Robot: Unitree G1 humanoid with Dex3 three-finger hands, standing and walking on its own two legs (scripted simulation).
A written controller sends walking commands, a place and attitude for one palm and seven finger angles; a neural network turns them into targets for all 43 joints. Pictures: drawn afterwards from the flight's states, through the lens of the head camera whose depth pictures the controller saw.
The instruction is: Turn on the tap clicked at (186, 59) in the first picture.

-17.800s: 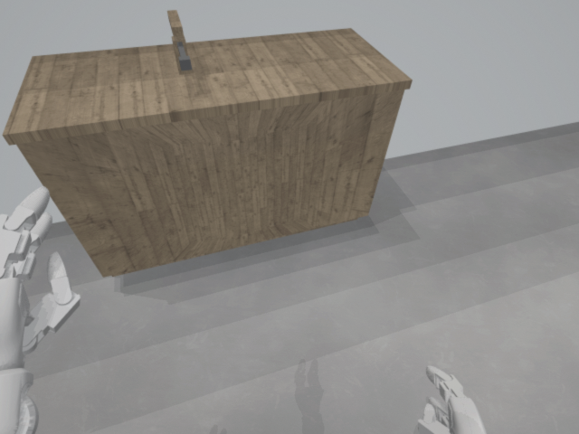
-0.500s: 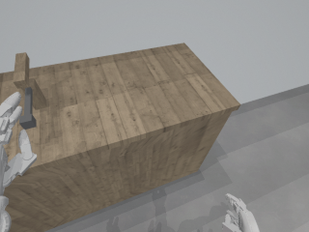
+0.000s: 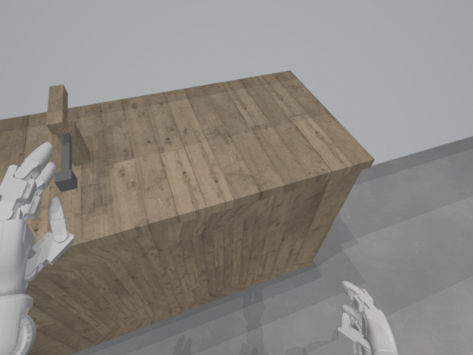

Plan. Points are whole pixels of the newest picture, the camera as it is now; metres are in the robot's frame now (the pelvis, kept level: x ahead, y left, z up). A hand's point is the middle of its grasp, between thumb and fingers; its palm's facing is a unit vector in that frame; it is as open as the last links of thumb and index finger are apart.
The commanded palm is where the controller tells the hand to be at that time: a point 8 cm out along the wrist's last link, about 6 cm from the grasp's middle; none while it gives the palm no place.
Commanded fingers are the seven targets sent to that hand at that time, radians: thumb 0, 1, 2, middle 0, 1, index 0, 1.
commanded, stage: come to a stop and stand still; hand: left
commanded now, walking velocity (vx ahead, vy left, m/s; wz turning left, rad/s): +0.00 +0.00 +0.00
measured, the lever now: (66, 180) +0.38 +0.35 +0.06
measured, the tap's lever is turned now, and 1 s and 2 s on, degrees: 0 0 0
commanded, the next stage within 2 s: look again from close up in 0.12 s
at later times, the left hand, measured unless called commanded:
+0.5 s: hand (45, 226) +0.23 +0.27 +0.15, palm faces +0.38 -0.84 -0.38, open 7.4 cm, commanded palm +0.17 +0.30 +0.18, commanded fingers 0.00 0.90 0.90 -0.20 -0.30 -0.20 -0.30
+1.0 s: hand (58, 231) +0.22 +0.24 +0.17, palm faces +0.35 -0.85 -0.40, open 7.4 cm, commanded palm +0.16 +0.29 +0.18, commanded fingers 0.00 0.90 0.90 -0.20 -0.30 -0.20 -0.30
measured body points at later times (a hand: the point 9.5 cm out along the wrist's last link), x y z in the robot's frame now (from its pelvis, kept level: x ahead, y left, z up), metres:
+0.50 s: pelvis +0.01 +0.02 +0.00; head +0.03 +0.05 +0.45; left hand +0.20 +0.31 +0.18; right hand +0.19 -0.20 -0.06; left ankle +0.05 +0.07 -0.74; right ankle +0.00 -0.14 -0.74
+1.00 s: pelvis +0.00 +0.01 +0.00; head +0.02 +0.01 +0.45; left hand +0.19 +0.29 +0.19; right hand +0.19 -0.21 -0.07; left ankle +0.05 +0.08 -0.74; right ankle +0.00 -0.14 -0.74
